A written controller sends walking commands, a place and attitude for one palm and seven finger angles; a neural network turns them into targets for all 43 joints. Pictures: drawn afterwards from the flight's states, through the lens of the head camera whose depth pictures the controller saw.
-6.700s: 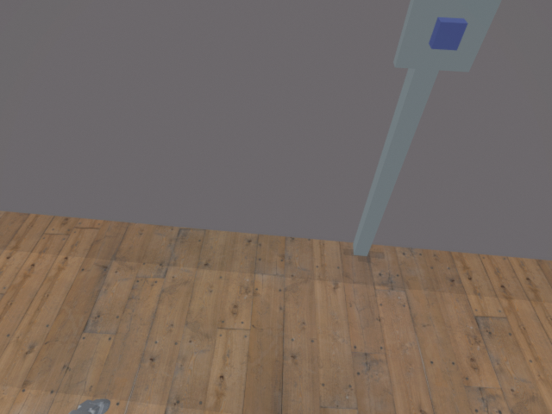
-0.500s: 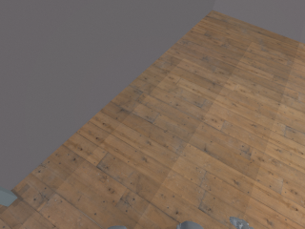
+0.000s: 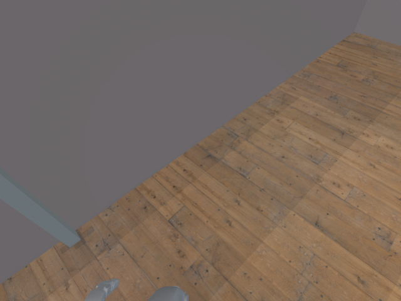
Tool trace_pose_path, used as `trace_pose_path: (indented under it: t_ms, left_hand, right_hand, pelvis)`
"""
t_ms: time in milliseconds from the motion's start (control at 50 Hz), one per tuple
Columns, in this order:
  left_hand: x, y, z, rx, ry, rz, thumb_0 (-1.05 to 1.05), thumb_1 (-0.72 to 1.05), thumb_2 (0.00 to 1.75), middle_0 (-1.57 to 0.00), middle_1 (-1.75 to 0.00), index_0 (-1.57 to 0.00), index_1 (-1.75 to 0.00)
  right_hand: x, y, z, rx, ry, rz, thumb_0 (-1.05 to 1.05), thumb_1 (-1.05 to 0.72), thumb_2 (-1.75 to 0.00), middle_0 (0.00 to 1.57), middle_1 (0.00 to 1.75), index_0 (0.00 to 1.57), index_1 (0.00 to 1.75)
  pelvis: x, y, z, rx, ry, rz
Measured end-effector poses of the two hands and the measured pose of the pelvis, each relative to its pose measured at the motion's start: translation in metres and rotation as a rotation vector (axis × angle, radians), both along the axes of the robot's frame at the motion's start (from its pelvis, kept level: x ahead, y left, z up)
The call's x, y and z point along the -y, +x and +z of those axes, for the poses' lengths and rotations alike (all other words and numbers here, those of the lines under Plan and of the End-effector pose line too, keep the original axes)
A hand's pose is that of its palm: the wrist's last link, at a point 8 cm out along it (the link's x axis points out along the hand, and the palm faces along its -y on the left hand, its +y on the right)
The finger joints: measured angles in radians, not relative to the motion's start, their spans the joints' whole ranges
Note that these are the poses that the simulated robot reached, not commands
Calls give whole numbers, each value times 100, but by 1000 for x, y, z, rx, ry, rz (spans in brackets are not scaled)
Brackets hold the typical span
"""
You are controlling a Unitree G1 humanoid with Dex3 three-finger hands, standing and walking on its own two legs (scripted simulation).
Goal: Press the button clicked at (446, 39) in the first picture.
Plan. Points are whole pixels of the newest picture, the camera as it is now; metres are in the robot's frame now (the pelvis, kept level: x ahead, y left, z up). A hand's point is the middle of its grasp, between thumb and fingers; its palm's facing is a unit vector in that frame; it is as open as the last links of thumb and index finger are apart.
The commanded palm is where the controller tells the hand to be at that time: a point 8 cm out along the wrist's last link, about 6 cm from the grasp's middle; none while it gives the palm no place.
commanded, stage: turn to face it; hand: left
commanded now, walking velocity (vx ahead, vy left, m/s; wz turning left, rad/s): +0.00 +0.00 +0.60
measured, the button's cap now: out of the picture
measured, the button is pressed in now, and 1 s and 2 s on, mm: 0 0 0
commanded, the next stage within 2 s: take the last steps up to it in 1.00 s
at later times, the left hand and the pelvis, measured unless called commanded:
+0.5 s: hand out of the picture -0.02 +0.29 -0.17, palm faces +0.34 -0.90 -0.26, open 7.4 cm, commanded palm none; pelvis -0.01 +0.05 +0.00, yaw +17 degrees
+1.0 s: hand out of the picture -0.04 +0.20 -0.14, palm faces +0.55 -0.79 -0.28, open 7.4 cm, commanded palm none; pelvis +0.00 +0.00 +0.00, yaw +34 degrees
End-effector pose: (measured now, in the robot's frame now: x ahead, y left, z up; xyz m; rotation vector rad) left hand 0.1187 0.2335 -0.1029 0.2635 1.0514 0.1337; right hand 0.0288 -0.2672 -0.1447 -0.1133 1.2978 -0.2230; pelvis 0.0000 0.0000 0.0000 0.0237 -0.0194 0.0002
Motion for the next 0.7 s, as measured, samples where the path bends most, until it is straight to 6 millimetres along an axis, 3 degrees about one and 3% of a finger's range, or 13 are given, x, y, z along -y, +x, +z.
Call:
trace_pose_path:
  t_ms: [160,300,360,440,540,700]
  left_hand:
    - [-20,-73,-15,-108,-20,158,0,90,90,-20,-30,-21,-30]
    - [-68,-144,-49,-211,-52,324,0,90,90,-20,-30,-21,-30]
    - [-84,-164,-54,-260,-47,373,0,90,90,-20,-30,-20,-30]
    - [-96,-168,-43,-237,-50,412,1,91,90,-19,-30,-20,-30]
    - [-99,-159,-30,-162,-43,441,0,91,90,-19,-30,-20,-30]
    - [-82,-130,-14,-41,-22,475,0,91,90,-19,-30,-20,-30]
  right_hand:
    - [-9,39,9,-14,-23,147,1,-91,-89,20,30,20,30]
    - [-55,105,16,98,-82,326,1,-91,-89,20,30,20,30]
    - [-76,122,26,154,-92,377,0,-91,-89,20,30,20,30]
    - [-95,128,35,167,-91,421,0,-91,-89,20,30,20,30]
    - [-110,130,35,154,-59,460,0,-91,-89,20,30,21,30]
    - [-100,122,17,89,-12,495,0,-90,-89,21,30,21,30]
  pelvis:
    - [-7,-4,2,3,5,115]
    - [-38,-8,-16,-14,-22,213]
    - [-46,-12,-15,-12,-28,231]
    - [-52,-14,-5,-12,-41,274]
    - [-54,-14,2,-15,-45,327]
    - [-35,-11,0,-20,-38,426]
